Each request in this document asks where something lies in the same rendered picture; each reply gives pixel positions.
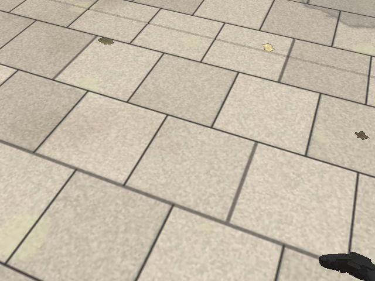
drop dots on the right robot hand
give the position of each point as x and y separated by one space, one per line
355 264

